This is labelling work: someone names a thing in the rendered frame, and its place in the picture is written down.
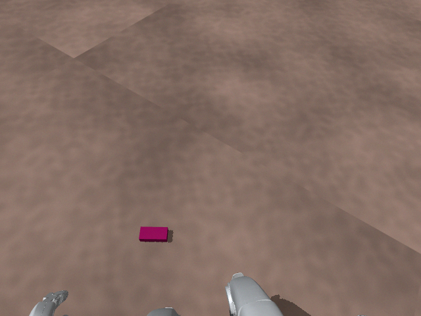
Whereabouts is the small box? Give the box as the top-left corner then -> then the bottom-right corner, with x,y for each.
139,226 -> 168,242

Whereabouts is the left robot hand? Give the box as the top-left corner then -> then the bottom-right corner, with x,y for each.
29,290 -> 68,316

